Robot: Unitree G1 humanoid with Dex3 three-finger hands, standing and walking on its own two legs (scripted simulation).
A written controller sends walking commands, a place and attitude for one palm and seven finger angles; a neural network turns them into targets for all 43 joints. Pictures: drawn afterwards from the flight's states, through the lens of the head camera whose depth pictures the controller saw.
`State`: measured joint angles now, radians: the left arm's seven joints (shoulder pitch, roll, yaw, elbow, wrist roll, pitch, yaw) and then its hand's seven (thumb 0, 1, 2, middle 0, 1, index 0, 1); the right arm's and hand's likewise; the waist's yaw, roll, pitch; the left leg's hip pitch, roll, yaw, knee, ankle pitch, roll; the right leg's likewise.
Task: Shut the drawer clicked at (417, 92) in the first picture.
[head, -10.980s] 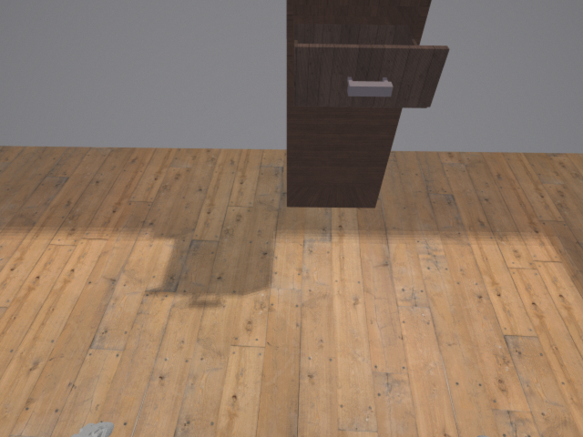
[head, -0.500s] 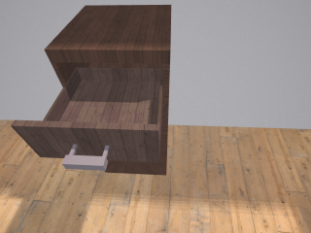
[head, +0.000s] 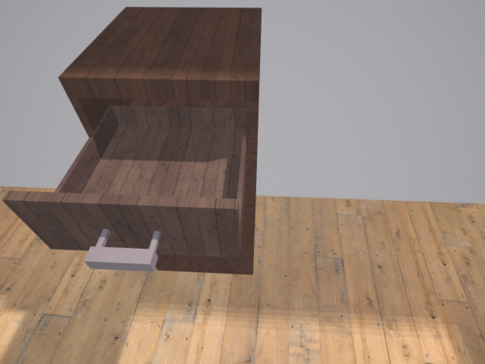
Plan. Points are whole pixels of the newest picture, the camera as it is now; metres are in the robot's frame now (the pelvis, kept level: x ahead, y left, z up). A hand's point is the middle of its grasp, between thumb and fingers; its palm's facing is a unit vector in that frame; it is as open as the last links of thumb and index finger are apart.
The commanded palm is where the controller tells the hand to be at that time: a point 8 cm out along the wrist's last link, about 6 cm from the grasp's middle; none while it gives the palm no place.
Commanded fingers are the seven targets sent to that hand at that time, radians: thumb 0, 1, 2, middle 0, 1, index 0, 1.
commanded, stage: look again from close up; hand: left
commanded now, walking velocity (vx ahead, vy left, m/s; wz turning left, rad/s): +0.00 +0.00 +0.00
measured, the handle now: (126, 247) +0.30 +0.22 +0.03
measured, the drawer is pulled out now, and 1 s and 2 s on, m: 0.29 0.29 0.29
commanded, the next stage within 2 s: raise the hand and make a fist in 0.36 s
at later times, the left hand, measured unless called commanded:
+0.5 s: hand out of the picture -0.01 +0.16 -0.17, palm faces +0.06 -0.98 -0.19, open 7.3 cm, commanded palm +0.09 +0.21 -0.07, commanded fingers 0.00 0.90 0.90 -0.26 -0.37 -0.26 -0.37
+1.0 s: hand out of the picture +0.12 +0.19 -0.01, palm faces +0.11 -0.99 -0.03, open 5.4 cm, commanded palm +0.10 +0.23 +0.00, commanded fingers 0.00 0.90 0.90 -0.76 -0.91 -0.76 -0.91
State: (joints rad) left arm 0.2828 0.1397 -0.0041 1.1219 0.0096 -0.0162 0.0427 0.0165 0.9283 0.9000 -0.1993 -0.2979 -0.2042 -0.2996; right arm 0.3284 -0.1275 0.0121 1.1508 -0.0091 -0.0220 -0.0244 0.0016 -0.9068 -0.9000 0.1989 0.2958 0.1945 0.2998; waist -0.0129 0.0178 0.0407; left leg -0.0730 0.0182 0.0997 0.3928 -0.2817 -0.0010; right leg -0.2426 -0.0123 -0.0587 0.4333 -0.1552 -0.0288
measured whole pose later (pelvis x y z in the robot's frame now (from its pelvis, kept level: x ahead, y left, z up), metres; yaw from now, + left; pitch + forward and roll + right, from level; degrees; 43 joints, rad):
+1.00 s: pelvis -0.01 +0.01 -0.07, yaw +5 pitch +10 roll -2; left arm 0.68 0.18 0.07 -0.21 -0.21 -0.47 -0.24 0.02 0.90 0.90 -0.57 -0.70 -0.55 -0.69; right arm 0.12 -0.25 -0.03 0.43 0.02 -0.26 0.01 0.01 -0.91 -0.90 0.20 0.30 0.19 0.30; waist 0.05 -0.01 -0.10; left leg -0.66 0.03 -0.01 1.06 -0.57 0.01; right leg -0.75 -0.06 -0.14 0.99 -0.41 -0.03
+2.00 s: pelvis +0.01 +0.01 -0.02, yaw +4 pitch +0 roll -2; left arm 0.64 0.29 0.22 -0.52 -0.29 -0.07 -0.28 0.02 0.90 0.90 -1.39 -1.59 -1.40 -1.59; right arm 0.22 -0.22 0.09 0.56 0.08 -0.41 -0.05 0.01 -0.90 -0.90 0.20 0.30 0.20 0.30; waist 0.07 0.07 -0.07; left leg -0.25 0.03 0.01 0.70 -0.45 0.01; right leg -0.35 -0.03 -0.13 0.65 -0.30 -0.02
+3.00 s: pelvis +0.00 +0.00 -0.02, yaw +4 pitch +2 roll -1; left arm 0.49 0.22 0.16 -0.25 -0.24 -0.17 -0.26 0.02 0.90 0.90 -1.40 -1.60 -1.40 -1.60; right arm 0.24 -0.25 0.04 0.63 0.05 -0.42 -0.06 0.01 -0.90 -0.90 0.20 0.30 0.20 0.30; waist 0.03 0.05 -0.03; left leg -0.31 0.02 0.02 0.69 -0.42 0.00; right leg -0.42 -0.04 -0.12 0.66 -0.28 -0.02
